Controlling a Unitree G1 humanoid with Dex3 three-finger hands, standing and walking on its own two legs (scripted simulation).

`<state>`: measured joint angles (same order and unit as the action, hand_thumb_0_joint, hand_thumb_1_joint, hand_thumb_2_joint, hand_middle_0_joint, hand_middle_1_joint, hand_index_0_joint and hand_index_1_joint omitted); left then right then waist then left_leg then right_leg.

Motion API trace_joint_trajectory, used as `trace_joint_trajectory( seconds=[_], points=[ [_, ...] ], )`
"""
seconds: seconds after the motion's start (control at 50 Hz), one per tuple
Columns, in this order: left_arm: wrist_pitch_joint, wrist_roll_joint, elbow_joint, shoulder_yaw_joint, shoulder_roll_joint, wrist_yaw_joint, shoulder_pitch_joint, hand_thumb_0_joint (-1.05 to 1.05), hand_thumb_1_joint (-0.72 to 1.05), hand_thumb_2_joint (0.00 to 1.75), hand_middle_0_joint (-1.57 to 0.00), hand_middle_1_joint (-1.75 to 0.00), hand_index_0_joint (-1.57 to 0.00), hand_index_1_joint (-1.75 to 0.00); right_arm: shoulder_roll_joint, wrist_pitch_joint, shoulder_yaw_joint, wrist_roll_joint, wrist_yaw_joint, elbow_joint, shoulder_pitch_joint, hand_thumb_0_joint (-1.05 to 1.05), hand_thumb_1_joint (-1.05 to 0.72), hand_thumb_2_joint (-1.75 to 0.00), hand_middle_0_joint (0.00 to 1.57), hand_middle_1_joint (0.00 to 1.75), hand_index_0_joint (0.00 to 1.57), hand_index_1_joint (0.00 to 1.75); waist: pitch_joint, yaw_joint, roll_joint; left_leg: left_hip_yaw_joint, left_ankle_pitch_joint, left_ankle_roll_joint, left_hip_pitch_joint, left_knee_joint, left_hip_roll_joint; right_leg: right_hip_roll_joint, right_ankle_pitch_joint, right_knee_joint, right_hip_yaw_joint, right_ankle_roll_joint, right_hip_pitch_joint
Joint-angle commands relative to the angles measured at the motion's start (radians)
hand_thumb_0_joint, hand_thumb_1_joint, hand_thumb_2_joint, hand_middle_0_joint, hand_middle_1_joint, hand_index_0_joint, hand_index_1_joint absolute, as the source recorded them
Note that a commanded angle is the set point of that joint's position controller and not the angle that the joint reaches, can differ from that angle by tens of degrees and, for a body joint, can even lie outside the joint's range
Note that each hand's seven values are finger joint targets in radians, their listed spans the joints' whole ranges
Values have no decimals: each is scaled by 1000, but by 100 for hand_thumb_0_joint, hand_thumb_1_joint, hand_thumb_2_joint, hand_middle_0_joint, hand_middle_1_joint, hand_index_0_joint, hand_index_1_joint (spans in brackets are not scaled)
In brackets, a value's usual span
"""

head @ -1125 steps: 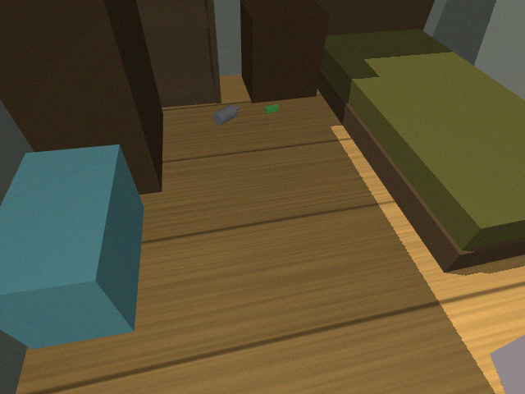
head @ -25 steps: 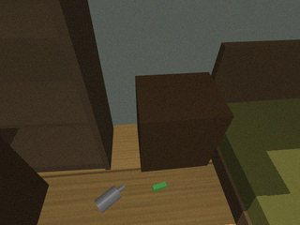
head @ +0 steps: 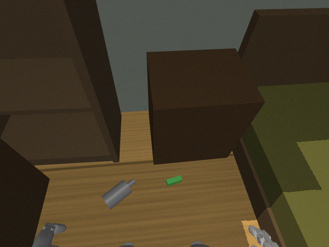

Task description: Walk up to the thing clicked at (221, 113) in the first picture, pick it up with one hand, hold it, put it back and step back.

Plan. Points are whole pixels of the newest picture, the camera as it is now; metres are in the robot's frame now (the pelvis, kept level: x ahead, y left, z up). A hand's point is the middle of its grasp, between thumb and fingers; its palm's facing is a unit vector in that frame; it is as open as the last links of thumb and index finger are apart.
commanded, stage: rise first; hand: left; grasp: from above
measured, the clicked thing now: (120, 191) +0.46 +0.22 -0.69
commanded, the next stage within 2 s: none
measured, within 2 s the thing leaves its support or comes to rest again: neither
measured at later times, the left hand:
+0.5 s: hand out of the picture +0.15 +0.28 -0.24, palm faces -0.22 -0.70 -0.68, open 14.1 cm
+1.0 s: hand (89, 214) +0.29 +0.29 -0.43, palm faces -0.32 -0.24 -0.92, open 13.9 cm
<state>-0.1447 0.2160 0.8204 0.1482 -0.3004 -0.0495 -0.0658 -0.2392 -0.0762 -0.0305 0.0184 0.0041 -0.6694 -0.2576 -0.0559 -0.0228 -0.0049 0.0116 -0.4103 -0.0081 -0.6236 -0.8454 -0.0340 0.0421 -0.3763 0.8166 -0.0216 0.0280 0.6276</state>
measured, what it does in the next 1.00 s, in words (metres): lowers itself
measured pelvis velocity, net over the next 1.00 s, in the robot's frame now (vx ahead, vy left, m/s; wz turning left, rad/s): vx -0.08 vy -0.01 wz -0.04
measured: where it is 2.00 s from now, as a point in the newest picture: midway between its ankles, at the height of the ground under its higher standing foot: outside the picture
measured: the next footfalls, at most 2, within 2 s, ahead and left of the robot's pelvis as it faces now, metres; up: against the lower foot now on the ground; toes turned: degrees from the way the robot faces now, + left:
none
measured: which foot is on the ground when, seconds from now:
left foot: down 0.00-1.00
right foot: down 0.00-1.00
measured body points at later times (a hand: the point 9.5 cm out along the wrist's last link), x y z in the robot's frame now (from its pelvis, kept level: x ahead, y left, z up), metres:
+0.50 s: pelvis -0.01 +0.00 -0.08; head +0.11 +0.01 +0.35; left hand +0.16 +0.32 -0.20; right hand +0.17 -0.25 -0.18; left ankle +0.00 +0.12 -0.70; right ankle +0.01 -0.14 -0.70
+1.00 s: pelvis -0.08 -0.01 -0.28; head +0.13 +0.01 +0.12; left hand +0.30 +0.30 -0.38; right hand +0.05 -0.27 -0.42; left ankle +0.00 +0.12 -0.70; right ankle +0.01 -0.14 -0.70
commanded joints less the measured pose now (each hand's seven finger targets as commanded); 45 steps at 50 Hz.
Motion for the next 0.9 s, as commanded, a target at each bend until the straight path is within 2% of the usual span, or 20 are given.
trace_joint_trajectory(
  seconds=[0.0, 0.02, 0.04, 0.06, 0.08, 0.22, 0.24, 0.32, 0.34, 0.4, 0.42, 0.46, 0.48, 0.58, 0.6, 0.62, 0.66, 0.68, 0.76, 0.88],
  points=[
    [-1, 48, -191, 52, -177, -43, -3, 0, -56, 97, -9, -100, -8, -102, -153, -68, -64, -8, 18, 150, 14, 0, -85, -89, 20, 30, 20, 30, -199, 8, 57, -13, 182, -3, 22, 42, 21, -45, 111, 4, -27, -45, -5],
    [-7, 54, -244, 52, -181, -47, -11, 0, -55, 98, -8, -100, -6, -102, -151, -71, -66, -8, 20, 159, 21, 0, -83, -88, 20, 30, 20, 30, -220, 19, 74, -15, 180, -4, 17, 27, 20, -44, 108, 17, -25, -46, 6],
    [-21, 58, -225, 57, -181, -51, -32, 0, -56, 97, -9, -101, -7, -102, -150, -73, -65, -10, 20, 137, 5, 0, -85, -88, 20, 30, 20, 30, -218, 9, 72, -27, 163, -7, 4, 22, 14, -47, 92, 33, -26, -44, 29],
    [-24, 63, -308, 47, -176, -55, -14, 0, -57, 98, -9, -101, -7, -103, -151, -79, -68, -11, 22, 172, 24, 0, -85, -88, 20, 30, 20, 30, -226, 12, 87, -36, 151, -8, 2, 15, 10, -47, 86, 46, -28, -44, 47],
    [-37, 72, -300, 53, -174, -59, -50, 0, -56, 97, -9, -101, -7, -103, -149, -81, -67, -13, 22, 156, 11, 0, -84, -88, 20, 30, 20, 30, -235, 13, 99, -40, 147, -12, -8, 6, 8, -43, 84, 63, -24, -45, 53],
    [-108, 102, -414, 30, -143, -88, -120, 0, -53, 94, -9, -103, -9, -103, -141, -99, -59, -17, 39, 189, 34, 0, -85, -89, 20, 30, 20, 30, -287, -1, 80, -43, 233, -6, -70, -100, 5, -42, 131, 152, -27, -50, 118],
    [-114, 112, -416, 46, -153, -94, -137, 0, -52, 93, -9, -102, -9, -102, -136, -101, -58, -16, 43, 194, 32, 0, -85, -89, 20, 30, 20, 30, -294, 5, 85, -33, 229, -2, -84, -120, 10, -41, 131, 157, -24, -49, 120],
    [-123, 156, -385, 34, -163, -124, -43, 0, -49, 92, -8, -103, -8, -103, -128, -111, -48, -20, 60, 187, 51, 0, -83, -88, 20, 30, 20, 30, -290, -23, 34, -17, 168, 12, -202, -206, 22, -36, 119, 196, -15, -45, 180],
    [-122, 170, -371, 38, -171, -132, -22, 0, -50, 93, -9, -102, -8, -102, -129, -115, -49, -22, 64, 185, 51, 0, -83, -88, 20, 30, 20, 30, -289, -19, 44, -12, 149, 14, -229, -234, 22, -36, 105, 220, -13, -46, 210],
    [-105, 239, -290, 31, -172, -172, 64, 0, -49, 93, -7, -101, -7, -101, -135, -122, -49, -25, 67, 162, 68, 0, -83, -88, 20, 30, 20, 30, -321, -11, 69, -11, 117, 8, -317, -314, 26, -36, 68, 320, -12, -54, 319],
    [-97, 263, -253, 19, -160, -188, 109, 0, -49, 95, -7, -101, -7, -101, -135, -123, -49, -25, 65, 154, 73, 0, -82, -88, 20, 30, 20, 30, -324, -21, 54, -14, 94, 9, -363, -347, 29, -38, 50, 350, -12, -54, 363],
    [-85, 309, -226, 27, -177, -233, 182, 0, -54, 98, -7, -100, -6, -101, -148, -123, -54, -26, 63, 132, 87, 0, -85, -89, 20, 30, 20, 30, -380, 3, 107, -22, 97, -4, -400, -390, 27, -38, 31, 435, -15, -63, 459],
    [-82, 324, -196, 2, -150, -254, 212, 0, -54, 98, -7, -101, -6, -102, -150, -123, -54, -29, 61, 120, 91, 0, -86, -89, 20, 30, 20, 30, -402, -8, 102, -27, 89, -7, -424, -417, 26, -38, 23, 465, -18, -63, 496],
    [-93, 414, -114, -17, -164, -360, 341, 0, -57, 103, -8, -100, -5, -103, -168, -111, -63, -35, 47, 61, 91, 0, -86, -89, 20, 30, 20, 30, -576, -14, 94, -37, 192, -3, -509, -556, 26, -45, 106, 611, -21, -69, 593],
    [-95, 434, -98, -1, -198, -382, 375, 0, -59, 103, -8, -101, -6, -104, -172, -107, -67, -39, 45, 46, 101, 0, -88, -89, 20, 30, 20, 30, -591, -3, 101, -32, 178, -1, -543, -586, 28, -42, 99, 632, -18, -69, 624],
    [-98, 452, -68, -11, -197, -399, 418, 0, -58, 103, -8, -102, -6, -104, -173, -103, -66, -44, 40, 37, 101, 0, -87, -89, 20, 30, 20, 30, -604, -14, 93, -28, 166, -1, -583, -614, 28, -44, 99, 650, -20, -66, 641],
    [-105, 494, 5, 6, -231, -438, 482, 0, -58, 102, -9, -102, -7, -104, -177, -96, -62, -52, 30, 10, 96, 0, -89, -90, 20, 30, 20, 30, -656, -10, 50, -22, 135, 5, -661, -676, 29, -45, 99, 687, -21, -61, 660],
    [-106, 516, 16, 25, -273, -458, 534, 0, -58, 102, -9, -104, -7, -105, -178, -94, -63, -54, 28, 8, 97, 0, -89, -90, 20, 30, 20, 30, -672, 1, 58, -12, 97, 5, -700, -698, 29, -45, 70, 701, -16, -58, 675],
    [-121, 564, 132, 21, -318, -495, 686, 0, -55, 101, -9, -104, -9, -105, -173, -92, -56, -71, 13, -23, 103, 0, -89, -90, 20, 30, 20, 30, -750, -5, 65, -2, 44, 9, -782, -795, 26, -40, 25, 782, -16, -55, 725],
    [-100, 600, 250, -14, -364, -484, 871, 0, -50, 98, -17, -95, -15, -97, -147, -99, -54, -99, -14, -57, 105, 0, -89, -90, 20, 30, 20, 30, -723, -47, 65, 4, -119, 25, -945, -910, 29, -45, -166, 828, -3, -48, 855]
  ],
)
